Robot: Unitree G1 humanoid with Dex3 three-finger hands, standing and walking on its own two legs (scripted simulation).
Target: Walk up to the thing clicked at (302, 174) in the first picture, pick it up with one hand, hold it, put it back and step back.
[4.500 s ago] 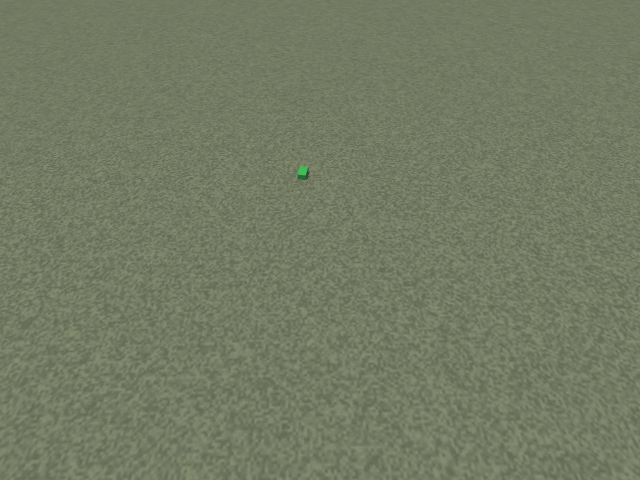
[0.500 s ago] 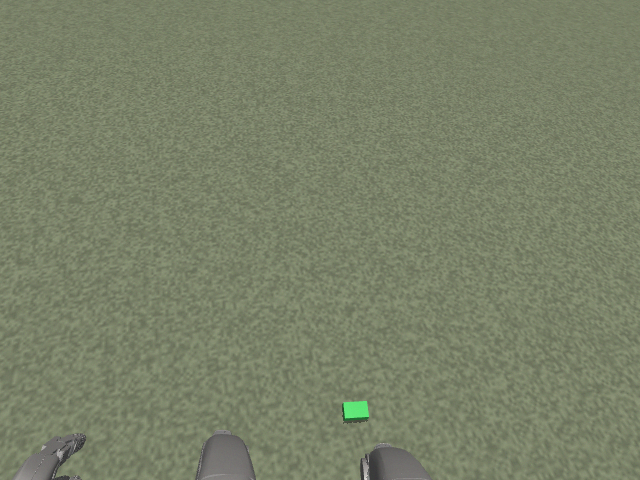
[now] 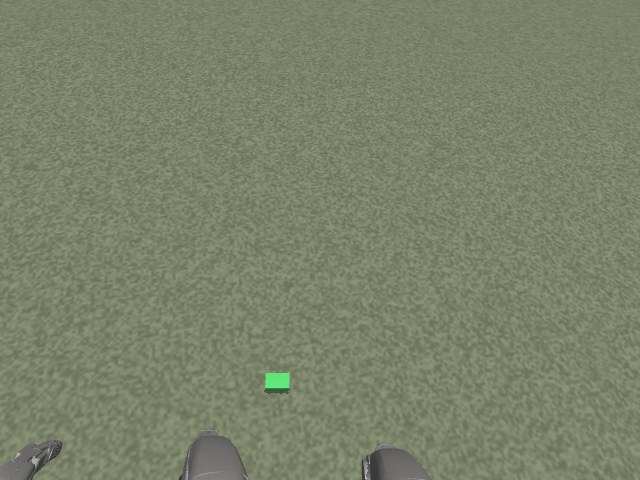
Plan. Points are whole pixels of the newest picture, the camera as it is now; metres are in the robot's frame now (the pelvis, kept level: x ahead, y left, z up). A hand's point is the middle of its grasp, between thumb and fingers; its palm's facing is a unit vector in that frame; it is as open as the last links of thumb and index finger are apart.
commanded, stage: walk up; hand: left
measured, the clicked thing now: (277, 381) +0.43 +0.08 -0.69
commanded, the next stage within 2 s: none
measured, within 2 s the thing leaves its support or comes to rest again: neither
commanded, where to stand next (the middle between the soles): +0.05 -0.14 m, yaw +3 degrees
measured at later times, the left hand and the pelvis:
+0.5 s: hand out of the picture +0.01 +0.10 -0.12, palm faces +0.00 -0.93 -0.36, open 7.4 cm; pelvis -0.04 -0.18 +0.03, yaw +1 degrees
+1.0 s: hand out of the picture -0.04 +0.12 -0.09, palm faces +0.02 -0.87 -0.49, open 7.4 cm; pelvis +0.00 -0.18 +0.04, yaw +3 degrees
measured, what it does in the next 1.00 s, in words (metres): steps to the right: left foot, then right foot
